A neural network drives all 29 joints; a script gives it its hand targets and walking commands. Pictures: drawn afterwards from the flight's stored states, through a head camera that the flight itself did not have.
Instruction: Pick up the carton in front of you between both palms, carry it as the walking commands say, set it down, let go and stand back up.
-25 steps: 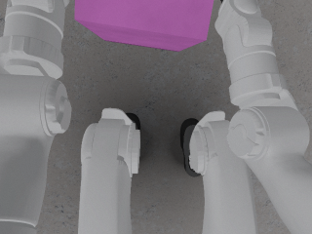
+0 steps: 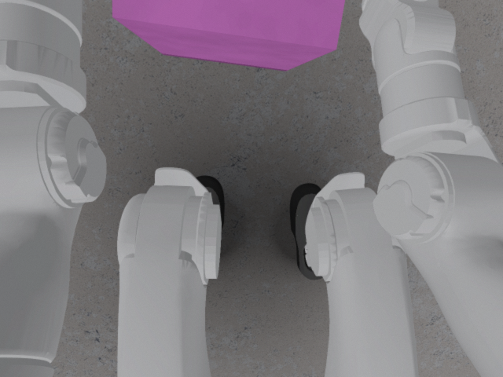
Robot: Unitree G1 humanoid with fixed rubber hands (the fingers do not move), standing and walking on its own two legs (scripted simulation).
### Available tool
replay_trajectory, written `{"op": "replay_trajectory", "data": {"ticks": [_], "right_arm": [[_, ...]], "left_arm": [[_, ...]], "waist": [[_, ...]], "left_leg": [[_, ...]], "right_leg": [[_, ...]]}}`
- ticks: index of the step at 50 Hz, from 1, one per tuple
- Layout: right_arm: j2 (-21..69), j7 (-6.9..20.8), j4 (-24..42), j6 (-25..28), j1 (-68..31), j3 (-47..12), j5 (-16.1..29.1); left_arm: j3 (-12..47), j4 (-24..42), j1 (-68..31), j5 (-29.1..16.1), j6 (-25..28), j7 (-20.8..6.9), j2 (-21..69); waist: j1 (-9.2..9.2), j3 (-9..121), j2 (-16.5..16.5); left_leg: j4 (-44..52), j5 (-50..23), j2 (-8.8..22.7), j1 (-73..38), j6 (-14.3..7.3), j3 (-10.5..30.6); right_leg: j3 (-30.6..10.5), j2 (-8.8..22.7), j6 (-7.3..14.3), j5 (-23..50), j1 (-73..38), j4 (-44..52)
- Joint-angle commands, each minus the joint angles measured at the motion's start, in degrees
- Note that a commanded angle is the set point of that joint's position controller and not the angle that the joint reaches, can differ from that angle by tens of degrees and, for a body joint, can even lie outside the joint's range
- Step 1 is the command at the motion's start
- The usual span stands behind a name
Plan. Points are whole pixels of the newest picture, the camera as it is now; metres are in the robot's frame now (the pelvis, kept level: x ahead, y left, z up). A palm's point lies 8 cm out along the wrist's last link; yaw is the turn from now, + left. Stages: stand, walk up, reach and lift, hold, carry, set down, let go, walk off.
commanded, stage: set down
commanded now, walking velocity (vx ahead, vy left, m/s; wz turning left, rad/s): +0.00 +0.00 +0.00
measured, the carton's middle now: out of the picture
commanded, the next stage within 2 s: let go in 1.54 s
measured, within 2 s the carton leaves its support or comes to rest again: neither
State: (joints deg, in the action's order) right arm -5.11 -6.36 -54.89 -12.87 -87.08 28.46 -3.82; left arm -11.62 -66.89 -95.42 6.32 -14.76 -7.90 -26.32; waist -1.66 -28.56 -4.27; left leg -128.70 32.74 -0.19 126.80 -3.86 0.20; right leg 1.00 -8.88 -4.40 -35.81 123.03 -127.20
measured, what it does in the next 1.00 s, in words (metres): rises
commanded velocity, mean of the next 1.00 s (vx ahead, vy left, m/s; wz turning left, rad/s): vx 0.00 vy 0.00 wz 0.00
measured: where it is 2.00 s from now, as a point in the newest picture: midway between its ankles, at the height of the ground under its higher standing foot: (258, 244)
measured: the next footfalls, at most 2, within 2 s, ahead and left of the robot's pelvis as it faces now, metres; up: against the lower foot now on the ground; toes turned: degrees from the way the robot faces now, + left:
none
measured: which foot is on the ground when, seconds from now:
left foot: down 0.00-1.00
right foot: down 0.00-1.00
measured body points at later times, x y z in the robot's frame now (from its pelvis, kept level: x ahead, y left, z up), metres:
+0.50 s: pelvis +0.01 +0.00 +0.00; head +0.39 +0.06 +0.22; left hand +0.58 +0.27 -0.18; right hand +0.58 -0.12 -0.18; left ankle +0.12 +0.10 -0.33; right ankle +0.12 -0.12 -0.33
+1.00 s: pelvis +0.01 +0.00 +0.10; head +0.36 +0.06 +0.38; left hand +0.59 +0.28 -0.01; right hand +0.59 -0.11 -0.01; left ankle +0.12 +0.10 -0.33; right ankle +0.12 -0.12 -0.33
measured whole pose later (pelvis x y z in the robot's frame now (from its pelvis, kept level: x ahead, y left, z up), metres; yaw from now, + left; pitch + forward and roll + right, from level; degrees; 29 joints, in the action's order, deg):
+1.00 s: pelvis +0.01 +0.00 +0.10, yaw +1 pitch +42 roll -5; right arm -6.9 -12.7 -48.3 -14.4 -80.0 20.9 1.6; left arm -8.2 -67.6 -91.2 -0.9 -12.2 -6.2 -32.5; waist 1.9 -10.6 -2.0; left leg -106.5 28.6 -2.2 120.0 -2.2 1.8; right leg 0.7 -6.0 -2.7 -31.6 116.3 -105.2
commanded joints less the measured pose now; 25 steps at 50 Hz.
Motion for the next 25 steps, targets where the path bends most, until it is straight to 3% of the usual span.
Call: {"op": "replay_trajectory", "data": {"ticks": [1,9,11,14,15,19,25], "right_arm": [[35.9,9.9,-0.3,-0.4,-24.4,-12.6,1.9],[29.1,8.6,-1.2,0.4,-21.2,-9.7,0.1],[20.4,6.3,-1.1,1.3,-17.3,-6.9,-0.5],[-7.9,-0.9,-0.8,4.4,-9.3,-2.7,-0.4],[-11.5,-2.5,-0.9,5.4,-10.4,-3.8,1.3],[-13.8,-3.9,-0.5,7.5,-15.4,-9.7,7.9],[-11.3,-4.2,2.8,6.7,-14.3,-16.7,14.5]], "left_arm": [[7.7,-0.6,-14.7,-2.6,0.1,-10.5,42.3],[6.8,-1.4,-14.6,-2.0,1.1,-9.3,34.0],[4.4,-2.1,-13.1,-1.7,2.4,-7.1,23.2],[1.5,-1.6,-11.6,-2.4,6.0,1.0,-7.1],[2.5,-1.1,-13.8,-4.0,7.2,3.0,-10.8],[7.1,-0.3,-19.2,-11.9,10.3,5.7,-13.7],[11.7,0.6,-16.9,-17.9,10.5,4.5,-15.6]], "waist": [[-1.05,42.1,3.3],[-0.03,39.9,4.2],[0.55,40.5,4.8],[0.90,44.3,6.0],[0.95,46.8,6.2],[0.87,58.4,6.5],[-0.35,72.3,6.7]], "left_leg": [[12.1,-8.3,-3.3,-26.0,0.3,4.3],[12.2,-7.9,-2.6,-28.2,0.8,4.3],[12.2,-8.8,-2.1,-29.8,1.6,4.1],[12.0,-11.1,-0.9,-34.0,2.8,4.1],[11.4,-13.2,-0.7,-35.3,2.8,4.6],[9.0,-23.0,0.2,-39.1,2.4,5.9],[8.8,-28.7,0.8,-44.5,2.2,4.5]], "right_leg": [[2.9,-0.7,3.5,4.8,-11.3,8.3],[3.4,0.2,2.4,5.2,-15.0,7.6],[3.9,0.9,1.6,5.7,-16.6,7.8],[4.0,2.4,0.8,7.9,-18.7,7.7],[3.7,2.7,0.7,9.8,-18.9,7.3],[2.9,3.6,0.9,17.4,-19.5,6.2],[3.3,3.7,1.1,22.3,-24.5,6.3]]}}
